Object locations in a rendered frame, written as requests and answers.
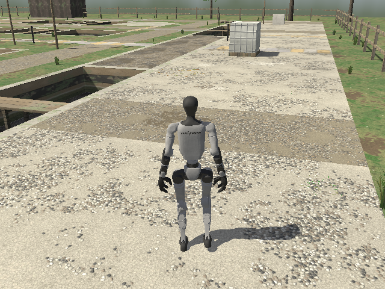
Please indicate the robot right forearm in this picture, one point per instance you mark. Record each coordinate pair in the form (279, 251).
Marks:
(219, 164)

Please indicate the robot left hand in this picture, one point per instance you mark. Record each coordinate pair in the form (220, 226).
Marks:
(162, 185)

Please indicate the robot left upper arm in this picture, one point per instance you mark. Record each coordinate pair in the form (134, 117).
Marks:
(169, 140)

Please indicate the robot left forearm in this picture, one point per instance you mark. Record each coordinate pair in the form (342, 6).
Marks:
(164, 165)

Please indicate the robot left shin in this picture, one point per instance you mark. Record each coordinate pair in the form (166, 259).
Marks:
(181, 218)

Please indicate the robot right hand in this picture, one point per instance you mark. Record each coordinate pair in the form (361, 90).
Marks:
(223, 183)

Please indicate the robot torso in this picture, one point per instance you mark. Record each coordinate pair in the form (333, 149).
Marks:
(192, 146)

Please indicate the robot right upper arm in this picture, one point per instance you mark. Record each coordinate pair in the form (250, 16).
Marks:
(210, 127)

